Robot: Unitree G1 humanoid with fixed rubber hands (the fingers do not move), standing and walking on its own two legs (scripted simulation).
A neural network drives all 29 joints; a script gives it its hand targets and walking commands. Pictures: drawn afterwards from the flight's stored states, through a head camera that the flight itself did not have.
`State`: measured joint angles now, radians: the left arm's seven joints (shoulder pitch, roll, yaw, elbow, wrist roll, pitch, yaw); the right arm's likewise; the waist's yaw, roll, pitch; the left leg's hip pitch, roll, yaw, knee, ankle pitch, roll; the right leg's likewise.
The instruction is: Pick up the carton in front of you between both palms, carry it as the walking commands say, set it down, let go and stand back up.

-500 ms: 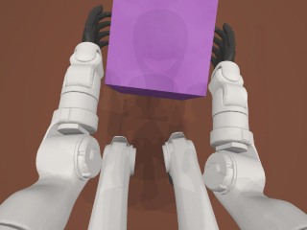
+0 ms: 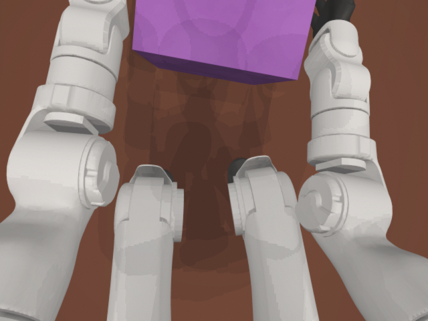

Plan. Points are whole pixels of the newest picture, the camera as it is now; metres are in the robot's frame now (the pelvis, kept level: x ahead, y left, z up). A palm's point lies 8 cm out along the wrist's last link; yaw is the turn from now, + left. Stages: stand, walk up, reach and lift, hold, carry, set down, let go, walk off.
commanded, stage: set down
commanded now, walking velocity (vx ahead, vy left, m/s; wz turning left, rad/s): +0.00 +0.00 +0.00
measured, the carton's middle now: (220, 8) +0.55 -0.04 -0.24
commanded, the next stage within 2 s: none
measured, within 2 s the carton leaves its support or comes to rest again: rests again in 0.48 s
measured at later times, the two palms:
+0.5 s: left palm out of the picture +0.56 +0.11 -0.19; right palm (321, 30) +0.50 -0.19 -0.18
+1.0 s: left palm out of the picture +0.56 +0.11 -0.19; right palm (323, 29) +0.51 -0.19 -0.19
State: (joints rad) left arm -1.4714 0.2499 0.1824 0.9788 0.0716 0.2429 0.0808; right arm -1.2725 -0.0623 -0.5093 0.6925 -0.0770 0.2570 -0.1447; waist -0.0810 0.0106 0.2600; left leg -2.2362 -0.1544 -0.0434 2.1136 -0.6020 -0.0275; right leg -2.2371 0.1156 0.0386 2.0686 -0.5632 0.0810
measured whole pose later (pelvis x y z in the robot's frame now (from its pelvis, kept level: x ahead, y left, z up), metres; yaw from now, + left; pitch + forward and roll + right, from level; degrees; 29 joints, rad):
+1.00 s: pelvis +0.00 +0.01 -0.03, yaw -1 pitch +35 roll -4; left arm -1.55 0.28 0.25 1.15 0.15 0.17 -0.01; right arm -1.36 -0.14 -0.56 0.93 -0.13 0.19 0.01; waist -0.08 -0.01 0.37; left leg -2.22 -0.11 -0.02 2.25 -0.63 0.01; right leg -2.21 0.09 0.01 2.18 -0.59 0.07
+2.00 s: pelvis +0.00 +0.00 +0.08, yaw -2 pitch +46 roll -2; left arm -1.40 0.44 0.11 1.04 -0.06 0.20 0.02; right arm -1.20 -0.21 -0.32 0.81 0.12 0.18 -0.14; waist -0.11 0.01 0.04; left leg -2.08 -0.05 -0.01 1.83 -0.55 0.02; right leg -2.10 0.04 -0.01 1.78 -0.49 0.01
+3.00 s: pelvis +0.09 -0.02 +0.33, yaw +0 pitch +29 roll +0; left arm -0.40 0.19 0.18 0.65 0.07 0.06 0.02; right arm -0.30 -0.19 -0.15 0.59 -0.01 0.05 0.08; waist -0.07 -0.01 -0.08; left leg -0.96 -0.04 -0.06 0.76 -0.32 -0.01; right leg -0.98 0.04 0.02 0.75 -0.28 -0.02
